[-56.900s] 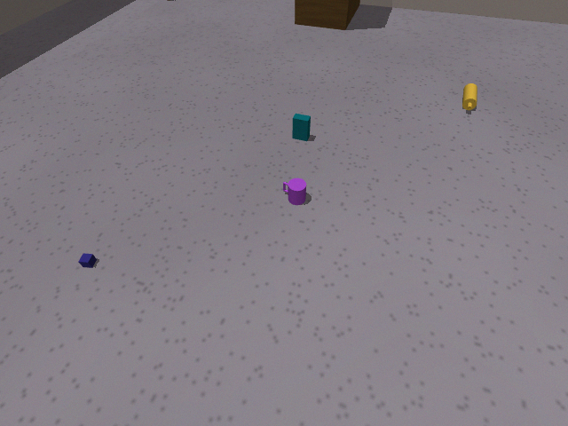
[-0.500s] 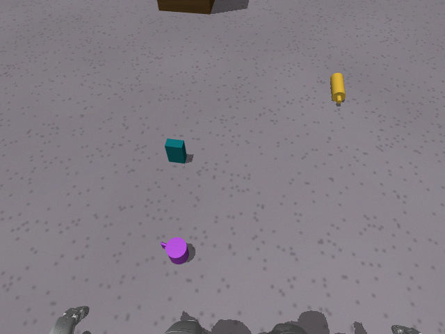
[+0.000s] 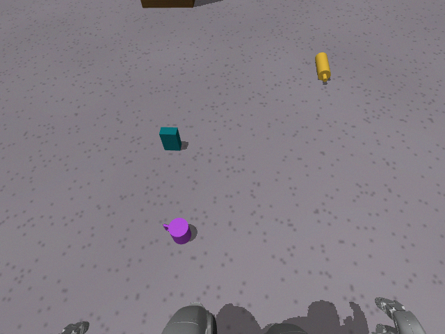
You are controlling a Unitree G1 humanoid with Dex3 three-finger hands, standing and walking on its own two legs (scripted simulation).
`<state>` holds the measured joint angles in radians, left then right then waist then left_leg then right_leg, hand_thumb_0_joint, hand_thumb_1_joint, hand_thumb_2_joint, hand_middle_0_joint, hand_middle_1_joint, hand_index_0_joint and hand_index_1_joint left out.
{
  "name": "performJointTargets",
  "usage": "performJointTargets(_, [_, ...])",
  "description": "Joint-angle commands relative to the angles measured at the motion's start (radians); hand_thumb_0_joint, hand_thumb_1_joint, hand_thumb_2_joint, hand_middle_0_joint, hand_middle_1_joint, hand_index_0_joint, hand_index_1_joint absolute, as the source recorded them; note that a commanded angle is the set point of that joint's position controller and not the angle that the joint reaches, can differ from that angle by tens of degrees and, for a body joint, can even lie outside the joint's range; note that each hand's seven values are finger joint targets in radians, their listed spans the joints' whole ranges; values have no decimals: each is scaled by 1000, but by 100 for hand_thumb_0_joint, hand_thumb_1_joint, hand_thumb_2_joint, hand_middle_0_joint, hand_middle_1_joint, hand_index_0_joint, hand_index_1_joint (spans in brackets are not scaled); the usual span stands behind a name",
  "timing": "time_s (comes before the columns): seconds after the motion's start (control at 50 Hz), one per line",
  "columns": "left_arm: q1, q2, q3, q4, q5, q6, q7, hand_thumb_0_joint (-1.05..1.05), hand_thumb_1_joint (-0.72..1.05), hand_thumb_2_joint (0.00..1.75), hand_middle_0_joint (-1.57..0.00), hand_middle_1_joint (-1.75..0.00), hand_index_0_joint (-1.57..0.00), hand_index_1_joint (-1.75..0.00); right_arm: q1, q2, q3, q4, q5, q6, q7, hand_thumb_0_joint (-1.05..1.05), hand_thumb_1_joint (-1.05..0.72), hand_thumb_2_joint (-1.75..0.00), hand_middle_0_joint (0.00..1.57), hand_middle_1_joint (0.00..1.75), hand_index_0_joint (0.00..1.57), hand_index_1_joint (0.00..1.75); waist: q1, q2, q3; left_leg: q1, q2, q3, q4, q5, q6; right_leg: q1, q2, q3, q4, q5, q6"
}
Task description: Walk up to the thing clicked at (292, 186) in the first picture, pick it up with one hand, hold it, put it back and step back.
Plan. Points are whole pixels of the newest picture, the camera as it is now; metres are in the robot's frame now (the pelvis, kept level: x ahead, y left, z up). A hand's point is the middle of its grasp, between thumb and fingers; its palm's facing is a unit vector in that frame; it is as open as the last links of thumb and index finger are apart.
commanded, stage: step back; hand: left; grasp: from above
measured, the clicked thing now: (176, 230) +0.55 +0.26 -0.70
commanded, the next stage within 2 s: none
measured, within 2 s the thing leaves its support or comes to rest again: neither
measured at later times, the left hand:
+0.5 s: hand out of the picture -0.03 +0.29 -0.14, palm faces +0.06 -0.93 -0.37, open 7.4 cm
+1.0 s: hand out of the picture -0.19 +0.26 -0.13, palm faces +0.05 -0.90 -0.44, open 7.4 cm
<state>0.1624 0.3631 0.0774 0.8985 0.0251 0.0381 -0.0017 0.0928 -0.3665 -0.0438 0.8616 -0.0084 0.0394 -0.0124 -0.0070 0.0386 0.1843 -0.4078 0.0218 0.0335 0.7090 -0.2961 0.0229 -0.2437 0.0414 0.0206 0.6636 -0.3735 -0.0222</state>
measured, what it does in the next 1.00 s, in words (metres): walks backwards: left foot, then right foot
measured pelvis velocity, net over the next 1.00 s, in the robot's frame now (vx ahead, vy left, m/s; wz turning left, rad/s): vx -0.30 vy -0.02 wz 0.08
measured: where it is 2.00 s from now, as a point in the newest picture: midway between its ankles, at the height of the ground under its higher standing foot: outside the picture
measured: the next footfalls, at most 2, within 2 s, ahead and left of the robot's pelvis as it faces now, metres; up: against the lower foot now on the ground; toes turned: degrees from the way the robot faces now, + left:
left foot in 0.30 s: -0.06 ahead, +0.13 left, +0.00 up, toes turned +1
right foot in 0.68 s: -0.20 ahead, -0.15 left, +0.00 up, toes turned +2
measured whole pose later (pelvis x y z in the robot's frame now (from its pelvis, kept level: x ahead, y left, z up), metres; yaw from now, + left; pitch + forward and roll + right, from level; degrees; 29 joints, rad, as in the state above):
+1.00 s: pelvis -0.30 -0.02 +0.00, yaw +4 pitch -2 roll +1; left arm 0.14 0.38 0.06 0.77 0.03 0.05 0.02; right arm 0.20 -0.40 -0.06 0.87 -0.02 0.04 -0.02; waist 0.00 0.01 0.17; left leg -0.29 -0.05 -0.05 0.76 -0.46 -0.01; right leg -0.38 -0.05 -0.01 0.70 -0.28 0.01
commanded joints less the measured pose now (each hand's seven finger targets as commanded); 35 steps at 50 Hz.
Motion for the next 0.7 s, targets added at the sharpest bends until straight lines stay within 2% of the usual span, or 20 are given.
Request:
performJointTargets(0.0, [-35, 297, 82, -134, 3, -36, 19, 0, 90, 90, -20, -30, -20, -30, 0, -209, -61, -63, 6, -7, -14, 0, -90, -90, 20, 30, 20, 30, 26, -182, -109, -24, -123, -207, 461, -274, -20, -134, -397, 448, -343, 342, -287])
performJointTargets(0.04, [-115, 258, 69, -155, 6, -35, 30, 0, 90, 90, -20, -30, -20, -30, 72, -202, -57, -39, 19, -11, -13, 0, -90, -90, 20, 30, 20, 30, -22, -157, -123, -29, -147, -201, 511, -194, -20, -91, -300, 257, -285, 477, -219])
performJointTargets(0.06, [-103, 244, 68, -163, 7, -34, 32, 0, 90, 90, -20, -30, -20, -30, 74, -202, -52, -41, 15, -17, -15, 0, -90, -90, 20, 30, 20, 30, -12, -162, -143, -30, -150, -186, 501, -192, -27, -53, -270, 213, -259, 498, -197])
performJointTargets(0.16, [13, 228, 63, -176, 12, -27, 43, 0, 90, 90, -20, -30, -20, -30, 53, -193, -42, -67, 7, -24, -21, 0, -90, -90, 20, 30, 20, 30, 60, -201, -225, -100, -84, -135, 194, -256, -49, 262, -293, 213, -149, 689, -209])
performJointTargets(0.2, [0, 244, 62, -190, 7, -19, 41, 0, 90, 90, -20, -30, -20, -30, 87, -180, -44, -65, -1, -28, -18, 0, -90, -90, 20, 30, 20, 30, 42, -235, -248, -12, -45, -97, -3, -213, -30, 247, -294, 208, -114, 692, -189])
performJointTargets(0.22, [-13, 247, 59, -191, 0, -13, 36, 0, 90, 90, -20, -30, -20, -30, 114, -177, -48, -47, -3, -31, -15, 0, -90, -90, 20, 30, 20, 30, 32, -223, -251, 54, -56, -55, -94, -140, -25, 205, -270, 177, -86, 653, -173])
performJointTargets(0.24, [-26, 256, 58, -197, -7, -8, 31, 0, 90, 90, -20, -30, -20, -30, 143, -175, -54, -32, -7, -34, -11, 0, -90, -90, 20, 30, 20, 30, 10, -204, -250, 129, -61, -25, -209, -26, -18, 156, -248, 155, -54, 607, -149])
performJointTargets(0.26, [-20, 247, 52, -199, -9, -1, 27, 0, 90, 90, -20, -30, -20, -30, 152, -186, -61, -27, -13, -38, -9, 0, -90, -90, 20, 30, 20, 30, 3, -168, -247, 211, -46, -51, -287, 120, -7, 62, -221, 146, -37, 501, -109])
performJointTargets(0.28, [-13, 223, 45, -209, -12, 2, 22, 0, 90, 90, -20, -30, -20, -30, 154, -244, -78, -35, -25, -41, -10, 0, -90, -90, 20, 30, 20, 30, 1, -55, -247, 274, 84, -231, -298, 193, 46, -85, -151, 120, 25, 298, -54])
performJointTargets(0.3, [-41, 193, 41, -227, -18, -4, 25, 0, 90, 90, -20, -30, -20, -30, 97, -358, -95, -58, -21, -40, -2, 0, -90, -90, 20, 30, 20, 30, -6, 169, -223, 225, 300, -479, -363, 299, 172, -200, 27, 7, 174, -45, -4])
performJointTargets(0.32, [-106, 226, 64, -217, -9, -2, 39, 0, 90, 90, -20, -30, -20, -30, 83, -390, -101, -68, -21, -41, 0, 0, -90, -90, 20, 30, 20, 30, -60, 195, -192, 80, 391, -582, -394, 371, 289, -164, 47, 110, 408, -290, 9])
performJointTargets(0.36, [-63, 205, 63, -190, -19, 5, 40, 0, 90, 90, -20, -30, -20, -30, 19, -297, -69, -70, -24, -46, -9, 0, -90, -90, 20, 30, 20, 30, -1, 66, -185, 122, 289, -386, -323, 470, 230, -214, 60, 193, 579, -207, -13])
performJointTargets(0.4, [30, 208, 65, -156, -25, 6, 35, 0, 90, 90, -20, -30, -20, -30, -17, -268, -66, -86, -24, -46, -19, 0, -90, -90, 20, 30, 20, 30, 38, 102, -184, 187, 241, -287, -280, 503, 204, -258, 61, 176, 637, -139, -2])
performJointTargets(0.46, [34, 200, 69, -156, -13, 3, 28, 0, 90, 90, -20, -30, -20, -30, 34, -244, -65, -93, -22, -45, -23, 0, -90, -90, 20, 30, 20, 30, 1, 94, -196, 288, 241, -288, -254, 524, 230, -272, 44, 145, 562, -156, 46])
performJointTargets(0.54, [18, 191, 62, -167, -13, -4, 20, 0, 90, 90, -20, -30, -20, -30, 65, -267, -74, -99, -25, -37, -27, 0, -90, -90, 20, 30, 20, 30, -30, 127, -224, 328, 245, -262, -224, 512, 232, -191, -7, 81, 255, -161, 55])
performJointTargets(0.58, [66, 186, 60, -142, -12, -11, 16, 0, 90, 90, -20, -30, -20, -30, 44, -282, -75, -108, -23, -28, -20, 0, -90, -90, 20, 30, 20, 30, -17, 172, -259, 300, 219, -235, -213, 429, 204, -96, -17, 14, 82, -111, 39])
performJointTargets(0.62, [167, 185, 67, -90, -8, -17, 10, 0, 90, 90, -20, -30, -20, -30, 6, -298, -79, -123, -12, -15, -15, 0, -90, -90, 20, 30, 20, 30, 31, 171, -298, 200, 192, -210, -168, 324, 158, 68, -17, -38, -188, 79, 11])
performJointTargets(0.64, [193, 197, 69, -75, 3, -23, 12, 0, 90, 90, -20, -30, -20, -30, -1, -268, -70, -124, -3, -9, -12, 0, -90, -90, 20, 30, 20, 30, 43, 135, -297, 128, 157, -188, -114, 238, 108, 120, -35, 1, -261, 140, -8])
performJointTargets(0.66, [172, 275, 89, -89, 21, -31, 11, 0, 90, 90, -20, -30, -20, -30, 17, -215, -55, -136, 3, -6, -10, 0, -90, -90, 20, 30, 20, 30, 26, -75, -253, -88, 41, -149, 22, 55, 34, 166, -172, 258, -270, 99, -56])
performJointTargets(0.68, [104, 384, 113, -128, 12, -23, 9, 0, 90, 90, -20, -30, -20, -30, -38, -182, -55, -161, 9, -8, -24, 0, -90, -90, 20, 30, 20, 30, 67, -305, -195, -136, -113, -96, 247, -277, -21, -24, -397, 476, -342, 199, -225])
